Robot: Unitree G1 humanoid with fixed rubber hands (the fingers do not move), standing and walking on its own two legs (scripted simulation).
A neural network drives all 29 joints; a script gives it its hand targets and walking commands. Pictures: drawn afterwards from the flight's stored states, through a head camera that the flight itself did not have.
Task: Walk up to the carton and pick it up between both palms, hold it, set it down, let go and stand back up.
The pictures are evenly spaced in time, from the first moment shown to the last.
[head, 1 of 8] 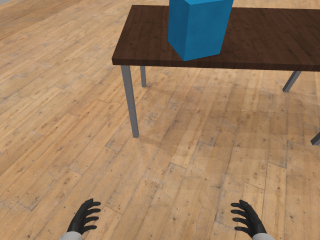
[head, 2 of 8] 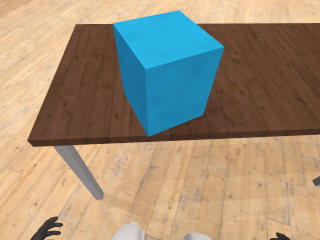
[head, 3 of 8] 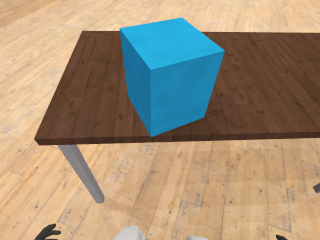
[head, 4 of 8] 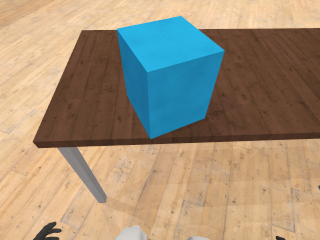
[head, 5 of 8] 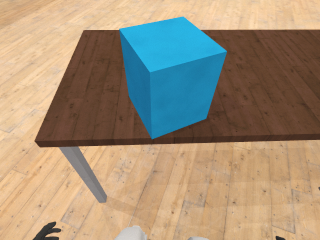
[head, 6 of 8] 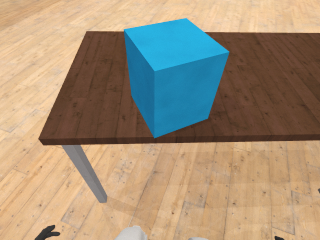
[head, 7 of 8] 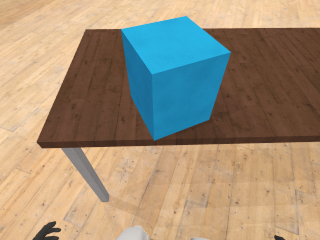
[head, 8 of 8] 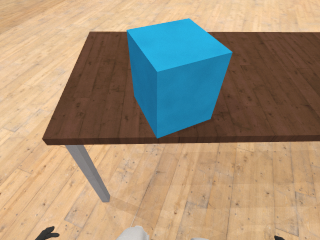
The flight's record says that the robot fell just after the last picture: no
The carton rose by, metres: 0.00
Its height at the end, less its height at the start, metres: +0.00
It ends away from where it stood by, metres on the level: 0.00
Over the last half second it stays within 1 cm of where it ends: yes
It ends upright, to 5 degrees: yes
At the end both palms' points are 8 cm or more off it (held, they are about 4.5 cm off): yes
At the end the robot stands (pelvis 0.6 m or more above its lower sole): yes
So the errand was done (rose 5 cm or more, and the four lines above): no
